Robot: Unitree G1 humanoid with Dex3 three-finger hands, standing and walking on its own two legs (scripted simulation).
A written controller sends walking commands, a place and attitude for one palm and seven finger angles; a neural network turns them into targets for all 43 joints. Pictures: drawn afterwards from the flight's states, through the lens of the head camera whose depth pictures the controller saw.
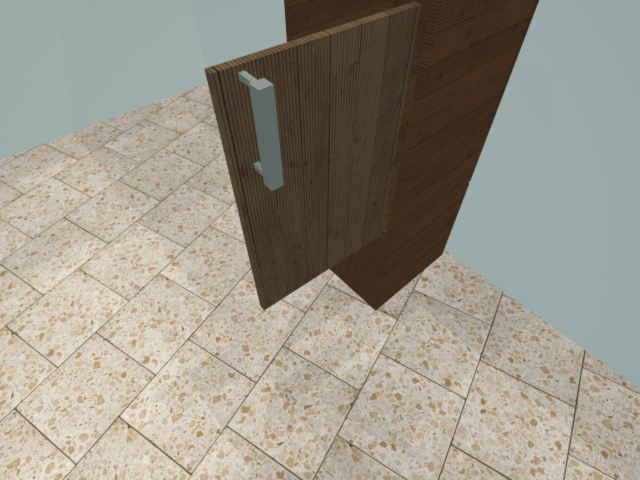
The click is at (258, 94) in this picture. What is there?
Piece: cupboard door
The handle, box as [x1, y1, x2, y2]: [238, 70, 283, 190]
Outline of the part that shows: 244,70 238,72 239,79 245,83 250,89 260,155 260,161 253,163 254,168 263,176 264,183 271,190 273,190 283,185 273,84 264,78 257,80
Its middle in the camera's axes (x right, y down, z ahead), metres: -0.09 -0.15 +0.56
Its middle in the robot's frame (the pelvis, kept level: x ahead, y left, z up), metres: +0.54 +0.12 +0.15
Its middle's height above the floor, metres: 0.93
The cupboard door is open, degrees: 87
